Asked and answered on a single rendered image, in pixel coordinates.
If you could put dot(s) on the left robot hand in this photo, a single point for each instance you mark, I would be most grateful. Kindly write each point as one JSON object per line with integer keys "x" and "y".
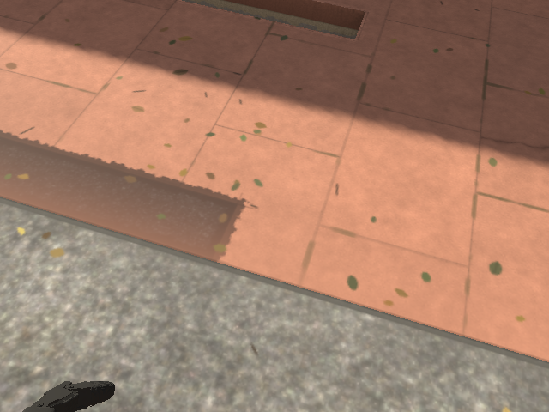
{"x": 68, "y": 397}

